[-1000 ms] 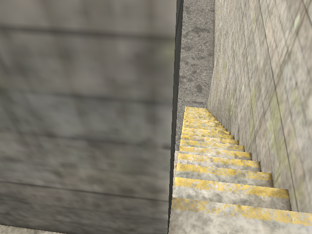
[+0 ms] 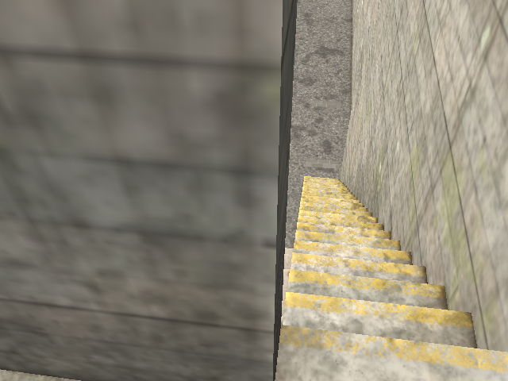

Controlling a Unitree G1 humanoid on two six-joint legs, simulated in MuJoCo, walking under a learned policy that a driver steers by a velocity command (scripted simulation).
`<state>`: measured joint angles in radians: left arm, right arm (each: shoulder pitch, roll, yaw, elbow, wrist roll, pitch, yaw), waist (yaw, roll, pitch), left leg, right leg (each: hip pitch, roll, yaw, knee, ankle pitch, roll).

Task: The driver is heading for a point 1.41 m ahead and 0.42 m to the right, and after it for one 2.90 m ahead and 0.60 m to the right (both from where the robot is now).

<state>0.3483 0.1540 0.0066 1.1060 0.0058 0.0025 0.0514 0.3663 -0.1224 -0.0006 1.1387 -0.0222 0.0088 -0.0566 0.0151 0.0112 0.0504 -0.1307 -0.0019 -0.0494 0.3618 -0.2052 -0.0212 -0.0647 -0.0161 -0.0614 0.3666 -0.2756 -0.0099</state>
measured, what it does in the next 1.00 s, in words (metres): stands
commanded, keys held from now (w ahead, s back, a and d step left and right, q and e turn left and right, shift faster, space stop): w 1.00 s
